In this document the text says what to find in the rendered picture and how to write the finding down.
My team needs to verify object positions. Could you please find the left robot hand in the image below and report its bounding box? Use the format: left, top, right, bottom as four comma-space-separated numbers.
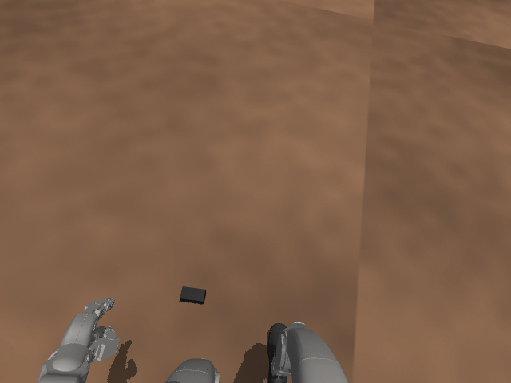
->
59, 298, 121, 363

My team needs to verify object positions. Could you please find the left robot arm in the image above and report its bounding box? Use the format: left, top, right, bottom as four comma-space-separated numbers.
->
37, 343, 90, 383

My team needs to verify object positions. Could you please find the small box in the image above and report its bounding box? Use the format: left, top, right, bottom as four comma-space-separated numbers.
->
180, 286, 206, 304

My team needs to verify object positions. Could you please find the right robot foot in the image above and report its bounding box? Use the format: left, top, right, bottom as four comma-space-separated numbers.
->
267, 323, 287, 383

